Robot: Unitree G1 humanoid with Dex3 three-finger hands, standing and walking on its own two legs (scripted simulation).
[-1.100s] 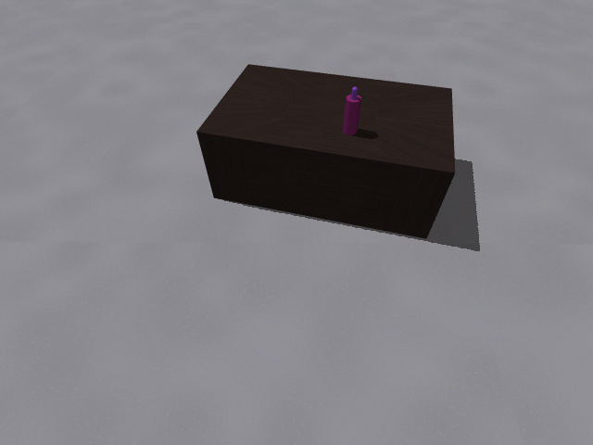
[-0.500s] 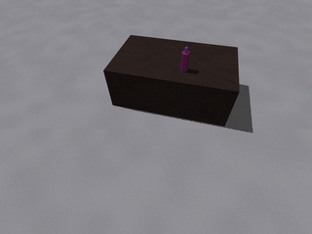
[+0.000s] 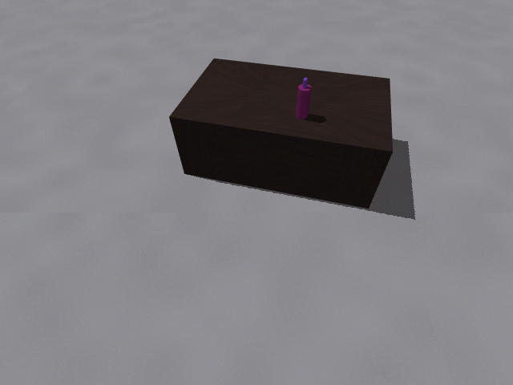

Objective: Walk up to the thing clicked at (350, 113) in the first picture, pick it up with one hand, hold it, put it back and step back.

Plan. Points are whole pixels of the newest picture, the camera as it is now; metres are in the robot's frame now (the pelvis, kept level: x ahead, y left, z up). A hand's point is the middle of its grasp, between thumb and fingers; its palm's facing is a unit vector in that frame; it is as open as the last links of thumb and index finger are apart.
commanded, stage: stand
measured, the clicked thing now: (303, 97) +1.30 -0.16 -0.30
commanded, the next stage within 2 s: walk up in 0.02 s
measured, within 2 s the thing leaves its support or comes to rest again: neither
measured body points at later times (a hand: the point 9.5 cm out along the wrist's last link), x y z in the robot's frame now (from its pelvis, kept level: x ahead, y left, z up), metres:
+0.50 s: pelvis +0.11 +0.11 -0.01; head +0.12 +0.13 +0.44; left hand +0.16 +0.44 -0.14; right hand +0.14 -0.22 -0.11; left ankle +0.14 +0.20 -0.75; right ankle +0.06 -0.05 -0.67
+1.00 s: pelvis +0.32 +0.10 -0.02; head +0.34 +0.07 +0.43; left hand +0.48 +0.38 -0.11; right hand +0.31 -0.21 -0.15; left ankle +0.26 +0.24 -0.66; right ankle +0.36 +0.00 -0.75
